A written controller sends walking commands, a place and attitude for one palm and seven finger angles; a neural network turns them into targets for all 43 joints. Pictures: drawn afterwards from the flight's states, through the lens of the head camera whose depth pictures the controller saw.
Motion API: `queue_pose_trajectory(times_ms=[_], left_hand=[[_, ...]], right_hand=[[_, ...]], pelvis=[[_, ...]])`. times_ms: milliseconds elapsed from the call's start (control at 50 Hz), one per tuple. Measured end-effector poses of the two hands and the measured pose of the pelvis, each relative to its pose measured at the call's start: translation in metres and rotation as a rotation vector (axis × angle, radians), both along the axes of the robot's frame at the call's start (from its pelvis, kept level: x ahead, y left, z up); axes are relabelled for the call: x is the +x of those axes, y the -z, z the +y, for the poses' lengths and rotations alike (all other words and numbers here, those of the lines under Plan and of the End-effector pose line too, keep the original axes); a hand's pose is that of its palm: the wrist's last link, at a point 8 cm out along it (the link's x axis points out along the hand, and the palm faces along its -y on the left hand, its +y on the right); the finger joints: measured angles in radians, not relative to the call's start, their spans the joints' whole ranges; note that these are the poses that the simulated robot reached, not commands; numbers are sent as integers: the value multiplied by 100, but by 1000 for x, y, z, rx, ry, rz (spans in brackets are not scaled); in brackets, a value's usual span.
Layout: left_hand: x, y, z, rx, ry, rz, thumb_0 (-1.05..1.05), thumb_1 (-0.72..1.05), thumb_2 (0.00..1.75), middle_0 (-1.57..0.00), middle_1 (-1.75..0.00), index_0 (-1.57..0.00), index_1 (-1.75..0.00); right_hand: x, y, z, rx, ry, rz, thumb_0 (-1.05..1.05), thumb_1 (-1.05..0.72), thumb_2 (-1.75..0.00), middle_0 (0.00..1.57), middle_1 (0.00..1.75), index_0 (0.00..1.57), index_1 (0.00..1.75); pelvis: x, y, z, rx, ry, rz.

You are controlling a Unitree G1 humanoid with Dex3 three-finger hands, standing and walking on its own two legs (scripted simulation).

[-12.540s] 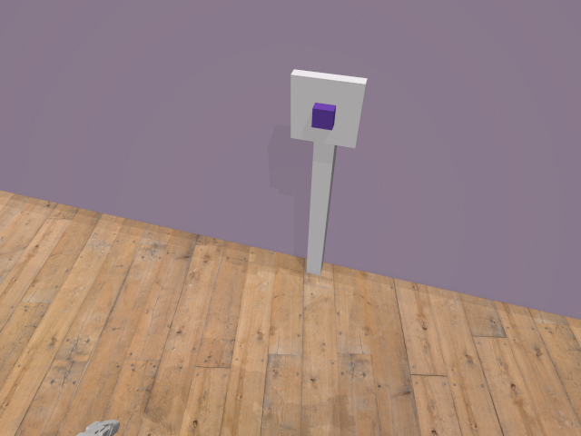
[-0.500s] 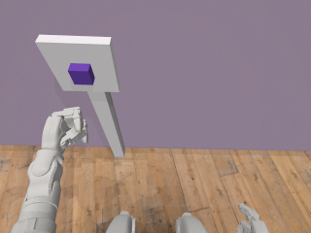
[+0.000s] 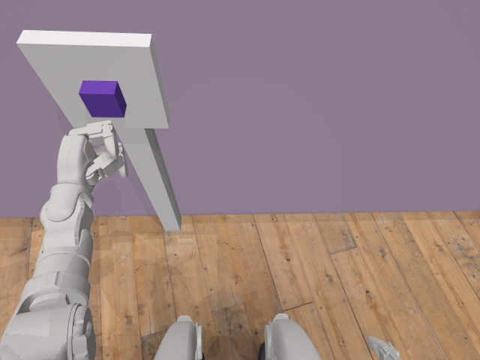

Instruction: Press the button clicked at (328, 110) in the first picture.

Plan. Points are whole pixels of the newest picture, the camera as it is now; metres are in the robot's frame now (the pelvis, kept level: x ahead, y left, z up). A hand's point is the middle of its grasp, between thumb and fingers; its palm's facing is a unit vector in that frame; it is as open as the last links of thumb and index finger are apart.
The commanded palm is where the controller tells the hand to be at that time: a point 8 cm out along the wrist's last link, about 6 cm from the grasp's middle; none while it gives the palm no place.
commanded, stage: aim a knuckle at the button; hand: left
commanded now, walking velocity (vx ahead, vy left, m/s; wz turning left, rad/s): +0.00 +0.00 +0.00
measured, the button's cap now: (104, 98) +0.52 +0.22 +0.09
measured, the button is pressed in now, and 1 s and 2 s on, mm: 0 0 9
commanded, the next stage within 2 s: press the button with the knuckle in 0.60 s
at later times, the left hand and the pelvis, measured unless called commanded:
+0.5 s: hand (118, 170) +0.40 +0.19 +0.05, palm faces -0.01 -1.00 +0.00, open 3.1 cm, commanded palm +0.38 +0.25 +0.05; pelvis +0.00 +0.00 +0.01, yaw +0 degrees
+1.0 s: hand (125, 151) +0.44 +0.19 +0.05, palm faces +0.01 -1.00 -0.02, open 3.1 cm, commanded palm +0.41 +0.24 +0.06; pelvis +0.00 +0.00 +0.00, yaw +0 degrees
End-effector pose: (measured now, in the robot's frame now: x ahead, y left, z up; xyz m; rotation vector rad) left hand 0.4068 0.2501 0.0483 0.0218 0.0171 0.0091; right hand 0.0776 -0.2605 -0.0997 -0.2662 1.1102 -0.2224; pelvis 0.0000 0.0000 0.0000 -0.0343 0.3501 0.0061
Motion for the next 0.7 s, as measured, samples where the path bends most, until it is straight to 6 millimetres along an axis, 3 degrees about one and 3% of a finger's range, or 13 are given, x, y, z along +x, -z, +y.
queue_pose_trajectory(times_ms=[200, 380, 520, 700], left_hand=[[-12, 3, 4, -11, -8, 37, 2, 90, 90, -130, -150, -130, -150], [-25, -7, 5, 1, 7, -32, 2, 90, 90, -130, -150, -130, -150], [-22, 2, -3, -17, 13, 18, 2, 90, 90, -130, -150, -130, -150], [-21, -8, 1, 9, -9, -35, 2, 90, 90, -130, -150, -130, -150]], right_hand=[[-14, -3, 4, 22, 31, 44, 1, -91, -90, 20, 30, 20, 30], [2, -8, 4, 10, 2, 2, 1, -91, -90, 20, 30, 20, 30], [17, -9, 6, 6, -24, -45, 1, -91, -90, 20, 30, 20, 30], [15, -6, 8, 20, -26, -40, 1, -91, -90, 20, 30, 20, 30]], pelvis=[[4, -6, 3, 3, 10, -8], [2, -7, 4, -5, -2, -25], [-2, -5, 4, -3, -8, -26], [-3, -4, 2, -1, -4, -24]])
